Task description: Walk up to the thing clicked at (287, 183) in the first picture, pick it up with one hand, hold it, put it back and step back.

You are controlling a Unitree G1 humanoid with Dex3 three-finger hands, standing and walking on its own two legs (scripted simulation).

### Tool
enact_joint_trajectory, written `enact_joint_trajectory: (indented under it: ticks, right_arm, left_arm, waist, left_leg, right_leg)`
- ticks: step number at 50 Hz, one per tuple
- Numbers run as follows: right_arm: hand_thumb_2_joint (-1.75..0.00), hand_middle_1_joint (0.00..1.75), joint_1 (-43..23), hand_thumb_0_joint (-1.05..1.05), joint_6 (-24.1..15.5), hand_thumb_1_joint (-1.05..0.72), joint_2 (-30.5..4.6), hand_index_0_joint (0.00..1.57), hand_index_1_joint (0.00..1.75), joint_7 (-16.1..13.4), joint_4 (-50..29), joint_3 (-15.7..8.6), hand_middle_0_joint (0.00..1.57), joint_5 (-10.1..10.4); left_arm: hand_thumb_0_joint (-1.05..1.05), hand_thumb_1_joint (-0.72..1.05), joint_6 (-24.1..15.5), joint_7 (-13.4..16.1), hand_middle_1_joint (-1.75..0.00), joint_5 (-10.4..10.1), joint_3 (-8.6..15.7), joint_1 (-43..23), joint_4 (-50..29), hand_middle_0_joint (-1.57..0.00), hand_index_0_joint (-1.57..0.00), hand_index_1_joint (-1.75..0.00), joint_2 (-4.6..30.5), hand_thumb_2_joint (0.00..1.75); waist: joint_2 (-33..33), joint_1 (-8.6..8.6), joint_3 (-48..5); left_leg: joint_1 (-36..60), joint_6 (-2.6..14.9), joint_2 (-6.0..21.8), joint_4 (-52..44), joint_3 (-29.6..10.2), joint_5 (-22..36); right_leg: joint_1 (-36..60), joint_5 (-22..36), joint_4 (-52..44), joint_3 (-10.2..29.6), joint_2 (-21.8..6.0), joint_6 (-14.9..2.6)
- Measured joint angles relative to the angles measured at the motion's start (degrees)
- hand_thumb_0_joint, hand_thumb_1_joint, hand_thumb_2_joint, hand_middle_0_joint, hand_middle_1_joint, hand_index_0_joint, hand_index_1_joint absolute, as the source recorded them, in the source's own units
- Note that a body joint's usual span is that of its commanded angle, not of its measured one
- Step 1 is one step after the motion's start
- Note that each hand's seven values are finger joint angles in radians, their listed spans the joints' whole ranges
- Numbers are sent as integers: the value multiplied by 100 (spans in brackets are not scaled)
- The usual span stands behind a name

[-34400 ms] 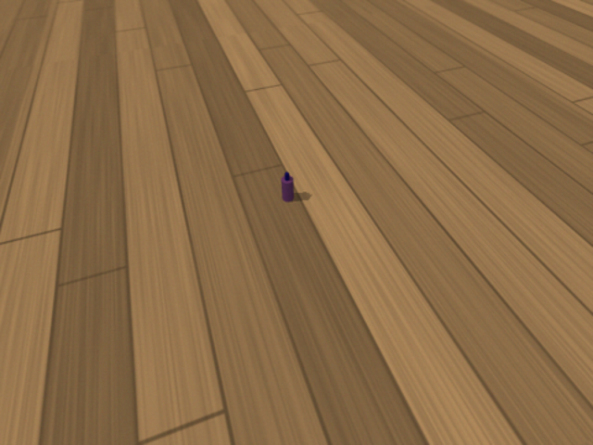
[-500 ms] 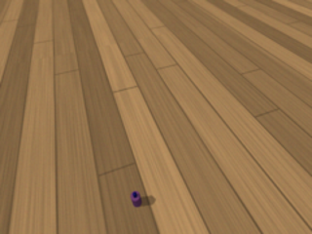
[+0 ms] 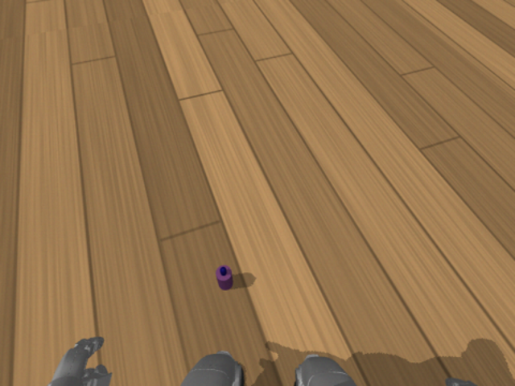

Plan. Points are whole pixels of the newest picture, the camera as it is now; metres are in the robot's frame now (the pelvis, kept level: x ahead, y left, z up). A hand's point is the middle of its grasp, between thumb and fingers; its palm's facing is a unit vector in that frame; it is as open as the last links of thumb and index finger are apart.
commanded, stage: step back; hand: left
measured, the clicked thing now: (224, 276) +0.47 +0.13 -0.67
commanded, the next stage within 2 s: none
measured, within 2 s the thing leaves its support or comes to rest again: neither
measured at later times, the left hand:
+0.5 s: hand out of the picture -0.07 +0.25 -0.13, palm faces -0.07 -0.92 -0.40, open 7.4 cm
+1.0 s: hand out of the picture -0.12 +0.26 -0.14, palm faces +0.01 -0.94 -0.34, open 7.4 cm
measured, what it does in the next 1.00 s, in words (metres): walks backwards: right foot, then left foot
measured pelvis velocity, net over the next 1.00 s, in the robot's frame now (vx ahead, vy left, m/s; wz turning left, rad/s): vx -0.25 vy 0.00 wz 0.00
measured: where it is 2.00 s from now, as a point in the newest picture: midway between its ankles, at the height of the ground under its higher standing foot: outside the picture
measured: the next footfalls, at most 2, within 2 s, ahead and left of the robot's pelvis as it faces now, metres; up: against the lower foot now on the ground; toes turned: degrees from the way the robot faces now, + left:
right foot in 0.38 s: -0.09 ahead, -0.13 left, +0.00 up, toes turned -3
left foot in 0.78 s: -0.19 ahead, +0.11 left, +0.00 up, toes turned -1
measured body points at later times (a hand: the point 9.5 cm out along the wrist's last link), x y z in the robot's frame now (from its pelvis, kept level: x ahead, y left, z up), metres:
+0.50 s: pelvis -0.12 -0.02 +0.01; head -0.09 -0.04 +0.45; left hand -0.06 +0.29 -0.11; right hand -0.03 -0.34 -0.12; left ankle -0.01 +0.10 -0.68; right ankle -0.13 -0.13 -0.72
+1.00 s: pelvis -0.25 +0.00 +0.01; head -0.19 +0.02 +0.46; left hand -0.12 +0.30 -0.11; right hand -0.16 -0.31 -0.10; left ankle -0.23 +0.11 -0.72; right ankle -0.29 -0.15 -0.64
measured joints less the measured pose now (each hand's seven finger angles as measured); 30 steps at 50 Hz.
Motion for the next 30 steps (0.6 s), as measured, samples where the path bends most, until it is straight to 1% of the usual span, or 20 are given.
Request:
enact_joint_trajectory:
  ticks: [1,2,4,6,8,11,14,16,18,19,20,21,22,23,24,25,26,28,30]
  right_arm:
    - [-90,30,22,1,-15,-91,41,20,30,0,-37,8,21,-24]
    - [-90,30,50,1,-23,-91,84,20,30,-10,-76,18,21,-44]
    - [-90,30,72,1,-14,-91,156,20,30,-42,-138,42,21,-71]
    - [-90,30,48,1,-9,-90,203,20,30,-79,-212,53,21,-80]
    - [-90,30,12,1,-27,-90,243,20,30,-108,-319,49,21,-83]
    - [-90,30,-45,1,-72,-90,295,20,30,-131,-492,56,21,-66]
    - [-90,30,-131,1,-89,-90,289,20,30,-127,-647,71,21,-63]
    - [-90,30,-188,1,-74,-90,253,20,30,-118,-726,79,21,-74]
    - [-90,30,-234,1,-32,-90,196,20,30,-103,-765,75,21,-83]
    - [-90,30,-247,1,-4,-90,158,20,30,-92,-772,66,21,-84]
    - [-90,30,-270,1,26,-90,85,20,30,-87,-752,40,21,-76]
    - [-90,30,-257,1,61,-90,18,20,30,-90,-711,3,21,-59]
    - [-90,30,-201,1,95,-90,-8,20,30,-105,-654,-25,21,-37]
    - [-90,30,-123,1,126,-90,2,20,30,-125,-589,-47,21,-27]
    - [-90,30,-46,1,153,-90,20,20,30,-132,-529,-59,21,-20]
    - [-90,30,30,1,168,-90,22,20,30,-123,-488,-61,21,-7]
    - [-90,30,116,1,159,-91,-4,20,30,-112,-465,-62,21,15]
    - [-90,30,318,1,106,-91,-87,20,30,-133,-465,-59,21,54]
    - [-90,30,519,1,57,-91,-169,20,30,-172,-472,-41,21,74]
  left_arm:
    - [1,90,20,25,-30,1,5,-34,-27,-21,-21,-30,14,90]
    - [1,90,34,41,-30,-2,2,-59,-54,-21,-21,-30,25,90]
    - [1,91,31,44,-30,-33,-15,-50,-123,-21,-20,-30,43,90]
    - [1,91,7,26,-30,-37,-20,56,-203,-20,-20,-30,49,90]
    - [1,91,-2,8,-30,-19,-6,208,-233,-21,-20,-30,47,90]
    - [1,91,13,-5,-30,2,14,451,-235,-21,-20,-30,48,90]
    - [1,91,24,-17,-30,16,19,632,-218,-21,-20,-30,9,90]
    - [1,91,16,-48,-30,21,21,709,-199,-21,-20,-30,-31,90]
    - [1,91,-9,-101,-30,29,27,794,-185,-21,-20,-30,-71,90]
    - [1,91,-27,-131,-30,36,35,845,-178,-21,-20,-30,-93,90]
    - [1,91,-46,-149,-30,52,45,866,-142,-21,-21,-30,-169,90]
    - [1,91,-57,-172,-30,86,41,908,-122,-21,-21,-30,-254,90]
    - [1,91,-57,-201,-30,122,37,999,-142,-21,-21,-30,-307,90]
    - [1,91,-40,-226,-30,158,30,1105,-184,-21,-21,-30,-316,90]
    - [1,90,-17,-233,-30,185,33,1195,-222,-21,-21,-30,-304,90]
    - [1,90,1,-218,-30,199,47,1266,-244,-21,-21,-30,-298,90]
    - [1,90,14,-192,-30,204,61,1310,-248,-21,-21,-30,-310,90]
    - [1,90,36,-150,-30,196,86,1318,-256,-21,-21,-30,-341,90]
    - [1,90,32,-131,-30,200,107,1230,-357,-21,-21,-30,-339,90]
  waist:
    - [10,-47,19]
    - [16,-90,25]
    - [-7,-91,8]
    - [-35,-46,-19]
    - [-59,-23,-40]
    - [-119,7,-69]
    - [-109,41,-44]
    - [-70,61,-27]
    - [-13,76,-55]
    - [27,84,-84]
    - [192,64,-62]
    - [381,25,-59]
    - [458,14,-129]
    - [406,72,-229]
    - [289,177,-301]
    - [183,271,-347]
    - [144,303,-389]
    - [200,236,-502]
    - [284,182,-549]
  left_leg:
    - [-18,17,21,-60,-40,73]
    - [-27,21,36,-170,-83,173]
    - [-24,28,62,-459,-74,399]
    - [-33,40,96,-679,10,575]
    - [-53,52,121,-784,93,684]
    - [-114,57,138,-807,232,783]
    - [-211,50,192,-709,362,846]
    - [-301,20,237,-628,435,901]
    - [-426,-27,276,-550,490,972]
    - [-500,-53,295,-509,507,1012]
    - [-544,-84,371,-464,434,1055]
    - [-582,-119,430,-402,303,947]
    - [-665,-193,365,-263,153,441]
    - [-794,-281,176,84,-10,-172]
    - [-921,-356,-44,649,-145,-560]
    - [-1002,-404,-239,1238,-267,-717]
    - [-1043,-437,-403,1733,-435,-697]
    - [-1040,-446,-594,2379,-770,-568]
    - [-872,-471,-612,2648,-939,-558]
  right_leg:
    - [-139,-332,482,178,206,-41]
    - [-261,-503,917,296,376,-77]
    - [-465,-493,1621,439,578,-108]
    - [-550,-311,2044,481,634,-61]
    - [-471,-216,2188,482,606,44]
    - [-185,-196,1861,491,483,192]
    - [130,-323,1149,365,319,260]
    - [326,-292,560,203,193,236]
    - [524,-138,-80,37,96,157]
    - [627,34,-401,-45,67,98]
    - [663,218,-517,-131,142,74]
    - [700,322,-588,-242,228,51]
    - [691,388,-637,-306,232,25]
    - [634,424,-645,-280,159,-29]
    - [581,467,-663,-184,58,-90]
    - [560,549,-740,-82,-33,-123]
    - [568,676,-891,-44,-97,-107]
    - [546,949,-1224,-127,-148,-4]
    - [434,1120,-1384,-239,-137,20]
